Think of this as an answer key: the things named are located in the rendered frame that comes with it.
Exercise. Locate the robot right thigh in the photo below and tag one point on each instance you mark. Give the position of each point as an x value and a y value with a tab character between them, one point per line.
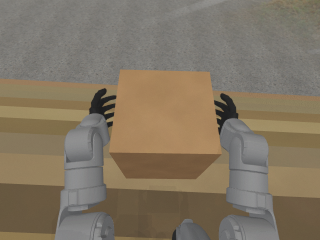
191	231

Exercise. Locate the robot left upper arm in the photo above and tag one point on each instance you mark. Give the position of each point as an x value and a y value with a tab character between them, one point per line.
87	226

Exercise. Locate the right robot forearm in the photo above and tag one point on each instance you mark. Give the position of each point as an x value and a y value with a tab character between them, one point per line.
248	164

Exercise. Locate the robot right upper arm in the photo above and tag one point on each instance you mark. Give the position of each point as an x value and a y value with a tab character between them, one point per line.
238	227

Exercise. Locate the left robot forearm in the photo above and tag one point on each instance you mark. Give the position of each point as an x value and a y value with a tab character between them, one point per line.
84	185

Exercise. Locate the left robot hand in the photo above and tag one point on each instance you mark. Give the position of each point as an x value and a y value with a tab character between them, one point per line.
98	102

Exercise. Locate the robot right shin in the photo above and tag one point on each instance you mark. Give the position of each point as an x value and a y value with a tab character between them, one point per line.
187	221

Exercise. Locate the carton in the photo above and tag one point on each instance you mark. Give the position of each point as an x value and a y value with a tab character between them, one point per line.
164	125

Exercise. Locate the right robot hand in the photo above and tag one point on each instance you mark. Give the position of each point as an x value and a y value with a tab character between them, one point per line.
229	110

